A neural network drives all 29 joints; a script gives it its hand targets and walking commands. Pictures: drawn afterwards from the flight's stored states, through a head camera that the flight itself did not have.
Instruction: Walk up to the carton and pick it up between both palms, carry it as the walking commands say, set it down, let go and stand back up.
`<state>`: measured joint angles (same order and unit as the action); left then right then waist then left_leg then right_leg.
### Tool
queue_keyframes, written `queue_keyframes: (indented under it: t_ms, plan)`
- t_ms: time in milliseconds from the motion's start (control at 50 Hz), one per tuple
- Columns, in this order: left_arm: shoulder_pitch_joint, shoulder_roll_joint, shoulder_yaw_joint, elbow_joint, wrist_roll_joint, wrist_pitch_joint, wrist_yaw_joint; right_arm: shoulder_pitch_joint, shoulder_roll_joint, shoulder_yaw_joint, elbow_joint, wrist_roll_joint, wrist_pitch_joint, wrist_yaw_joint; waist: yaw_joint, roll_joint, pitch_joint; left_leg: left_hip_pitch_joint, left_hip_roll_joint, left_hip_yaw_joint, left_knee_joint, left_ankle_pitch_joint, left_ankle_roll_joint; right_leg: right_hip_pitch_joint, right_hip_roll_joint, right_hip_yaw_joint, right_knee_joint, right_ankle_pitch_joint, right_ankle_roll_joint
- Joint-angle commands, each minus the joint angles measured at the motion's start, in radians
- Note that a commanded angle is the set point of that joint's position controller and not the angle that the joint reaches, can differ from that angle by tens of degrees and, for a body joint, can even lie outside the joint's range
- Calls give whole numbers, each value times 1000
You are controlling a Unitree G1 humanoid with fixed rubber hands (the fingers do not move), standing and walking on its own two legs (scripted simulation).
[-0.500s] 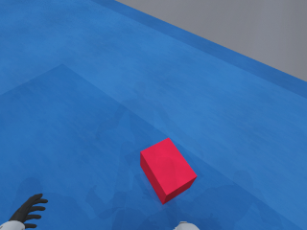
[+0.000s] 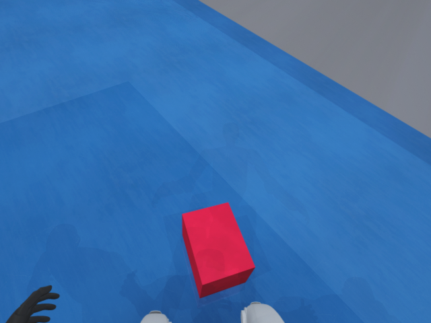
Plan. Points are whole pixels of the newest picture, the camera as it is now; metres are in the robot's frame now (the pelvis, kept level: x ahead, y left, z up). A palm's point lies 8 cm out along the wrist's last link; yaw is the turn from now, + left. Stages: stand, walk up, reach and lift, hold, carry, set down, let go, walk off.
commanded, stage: walk up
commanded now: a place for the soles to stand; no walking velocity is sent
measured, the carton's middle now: (214, 248) +0.50 -0.04 -0.63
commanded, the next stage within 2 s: none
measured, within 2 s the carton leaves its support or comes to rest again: neither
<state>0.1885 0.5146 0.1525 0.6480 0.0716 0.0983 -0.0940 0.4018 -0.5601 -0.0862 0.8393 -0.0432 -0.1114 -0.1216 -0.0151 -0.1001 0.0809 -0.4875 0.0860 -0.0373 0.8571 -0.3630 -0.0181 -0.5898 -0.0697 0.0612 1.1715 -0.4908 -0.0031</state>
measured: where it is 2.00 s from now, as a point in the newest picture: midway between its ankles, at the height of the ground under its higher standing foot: outside the picture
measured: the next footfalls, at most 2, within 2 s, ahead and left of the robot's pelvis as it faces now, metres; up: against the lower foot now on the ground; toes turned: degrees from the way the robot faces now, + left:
right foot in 0.10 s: +0.14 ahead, -0.30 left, +0.00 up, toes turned +24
left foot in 0.32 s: +0.09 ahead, -0.04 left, +0.00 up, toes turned +9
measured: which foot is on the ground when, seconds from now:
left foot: down 0.00-0.10, up 0.12-0.30, down 0.32-0.48, up 0.50-0.72, down 0.74-1.00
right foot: up 0.00-0.08, down 0.10-1.00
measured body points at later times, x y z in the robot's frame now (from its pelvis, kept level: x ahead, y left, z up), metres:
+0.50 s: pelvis +0.02 -0.16 +0.01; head +0.04 -0.15 +0.46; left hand +0.06 +0.19 -0.08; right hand +0.20 -0.47 -0.08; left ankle +0.05 -0.04 -0.69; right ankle +0.06 -0.27 -0.70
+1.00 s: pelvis +0.02 -0.15 +0.03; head +0.03 -0.14 +0.48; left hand +0.02 +0.19 -0.08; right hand +0.23 -0.43 -0.07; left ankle +0.00 -0.02 -0.69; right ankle +0.06 -0.27 -0.69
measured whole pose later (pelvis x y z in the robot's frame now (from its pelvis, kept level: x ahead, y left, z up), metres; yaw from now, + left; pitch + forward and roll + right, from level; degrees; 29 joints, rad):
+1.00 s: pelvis +0.02 -0.15 +0.03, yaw +19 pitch -1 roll +0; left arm 0.15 0.43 0.04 0.93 0.01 -0.03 -0.01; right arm 0.15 -0.43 -0.02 0.96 -0.01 -0.05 0.00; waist 0.02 -0.01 0.05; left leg -0.30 0.00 -0.06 0.63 -0.30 -0.02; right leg -0.26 -0.08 -0.14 0.63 -0.34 0.01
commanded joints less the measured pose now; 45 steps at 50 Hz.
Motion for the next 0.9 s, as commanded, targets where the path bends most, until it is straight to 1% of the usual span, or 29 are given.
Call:
queue_keyframes:
  t_ms: [0, 40, 60, 80, 100, 120, 140, 160, 200, 280, 300, 320, 340, 360, 380, 420, 440, 460, 480, 500, 520, 620, 700, 720, 740, 760, 780, 820, 880]
  plan:
    - [-19, 137, 51, -91, -8, -15, -1, 32, -320, -82, -41, -11, -7, -6, 8, 294, -67, 9, 191, -301, -299, -2, 242, 12, -16, -27, -75, -47, -2]
    - [60, 138, 57, -70, -15, -25, 2, -28, -316, -78, -57, -14, -1, -4, 63, 292, -104, -54, 160, -259, -227, 5, 212, 135, 15, -92, -231, -20, -11]
    - [172, 145, 67, -30, -13, -33, 5, -49, -279, -65, -65, -21, 7, -5, 123, 190, -141, -176, 89, -153, -76, -47, 169, 323, 51, -131, -371, -7, -16]
    - [276, 189, 78, -1, 3, -44, 14, -48, -173, -34, -76, -24, 15, -5, 186, -75, -103, -332, -59, -31, 232, -107, 111, 393, 5, -11, -558, -144, -47]
    - [179, 299, 74, -38, -19, -50, 21, -78, -119, -26, -117, 11, 18, -25, 125, -288, -35, -471, -179, 45, 372, -335, 42, 290, -272, 511, -847, -172, -159]
    - [50, 275, 66, -78, -38, -55, 30, -103, -177, -43, -83, 21, 22, -42, 76, -125, 3, -397, -103, -49, 438, -238, 51, 229, -267, 536, -856, -83, -209]
    - [-14, 248, 52, -83, -38, -56, 36, -55, -198, -49, -34, 24, 17, -37, 33, -78, 1, -312, -86, -15, 435, -198, 56, 201, -265, 474, -806, -59, -259]
    - [-34, 222, 45, -66, -41, -64, 39, -14, -209, -52, 3, 23, 16, -25, 6, -43, 14, -242, -50, 15, 376, -160, 56, 186, -246, 385, -748, -35, -249]
    - [-10, 196, 24, -22, -40, -71, 45, 16, -183, -42, 32, 29, 23, 11, -1, -75, 8, -93, -54, 79, 245, -173, 66, 175, -211, 233, -672, 152, -221]
    - [-15, 178, -19, 17, -63, -88, 70, -15, -97, -24, -13, 26, 19, 64, -26, -35, -43, 174, -108, 56, -117, -50, 95, 157, -231, 143, -555, 336, -187]
    - [-2, 142, -35, 27, -66, -91, 74, -10, -101, -27, -22, 16, 13, 67, -37, 21, -62, 277, -93, -35, -248, -32, 115, 113, -205, 94, -465, 302, -145]
    - [-3, 87, -52, 11, -74, -98, 76, -17, -176, -45, -48, -4, 7, 66, -28, 224, -107, 380, 95, -405, -332, 73, 188, -38, -97, 3, -263, 198, -63]
    - [4, 91, -54, 17, -89, -90, 85, -63, -220, -43, -77, 9, 7, 72, -9, 249, -138, 337, 257, -620, -387, 188, 312, -28, 3, -35, -232, -119, -13]
    - [-3, 120, -47, 41, -86, -88, 92, -65, -182, -32, -73, 16, 12, 77, -12, 168, -129, 289, 244, -551, -354, 275, 349, 51, -11, 12, -190, -163, -15]
    - [4, 105, -50, 53, -88, -99, 95, -110, -169, -23, -77, 15, 17, 77, 12, 172, -109, 227, 206, -474, -331, 348, 333, 93, -12, -1, -226, -130, -22]
    - [83, 101, -47, 107, -77, -122, 99, -236, -124, -2, -81, 24, 39, 86, 74, 188, -100, 84, 65, -254, -256, 310, 205, 289, -1, -55, -474, 111, -40]
    - [87, 141, -36, 119, -60, -136, 101, -241, -91, 4, -81, 25, 53, 97, 67, 143, -87, 33, -7, -183, -181, 272, 143, 320, -31, 17, -587, 135, -51]
    - [55, 211, -22, 106, -53, -148, 104, -210, -84, -1, -73, 26, 65, 106, 42, 16, -69, -33, -111, -106, -33, 138, 88, 306, -172, 259, -719, 31, -114]
    - [70, 244, -19, 113, -59, -154, 105, -202, -102, -7, -65, 26, 75, 101, 38, -39, -48, -68, -156, -50, 74, -128, 65, 311, -317, 390, -766, 130, -203]
    - [54, 230, -23, 106, -60, -158, 106, -199, -116, -10, -61, 22, 83, 101, 31, -9, -16, -100, -132, -67, 167, -218, 61, 310, -372, 410, -764, 228, -244]
    - [47, 206, -27, 103, -63, -162, 114, -200, -109, -10, -60, 23, 84, 102, 27, 23, 9, -121, -118, -93, 195, -181, 64, 318, -352, 368, -756, 272, -241]
    - [21, 175, -37, 113, -48, -162, 105, -183, -57, -6, -27, 31, 76, 123, 46, -87, -40, 10, -91, 4, 2, -99, 39, 357, -218, 93, -722, 435, -163]
    - [-17, 165, -49, 121, -56, -137, 87, -178, -44, -4, 4, 28, 65, 119, 22, -85, -68, 237, -119, 98, -276, 42, 50, 271, -176, -5, -679, 300, -122]
    - [-21, 138, -60, 125, -58, -134, 83, -175, -53, -7, 10, 21, 57, 116, 15, -59, -79, 312, -94, 52, -309, 87, 61, 220, -171, -19, -658, 238, -97]
    - [-30, 101, -71, 121, -63, -135, 82, -162, -87, -14, 11, 14, 47, 112, 7, 19, -102, 381, -16, -100, -332, 121, 85, 148, -151, -34, -590, 195, -65]
    - [-27, 73, -78, 123, -75, -135, 80, -204, -137, -14, -3, 17, 38, 111, 32, 134, -96, 311, 94, -313, -355, 97, 143, 113, -50, -83, -549, 86, -22]
    - [-40, 87, -74, 144, -76, -130, 84, -194, -151, -12, 8, 26, 36, 110, 22, 157, -118, 227, 135, -348, -384, 46, 190, 208, -18, -87, -521, 8, -13]
    - [-21, 103, -70, 185, -72, -133, 86, -260, -110, 9, 17, 34, 51, 110, 53, 138, -86, 113, 57, -229, -350, 23, 140, 318, -22, -63, -624, 33, -38]
    - [-29, 168, -58, 216, -58, -145, 91, -273, -58, 28, 50, 40, 61, 114, 39, 46, -52, 105, -63, -56, -218, 114, 55, 326, -187, 96, -812, -5, -113]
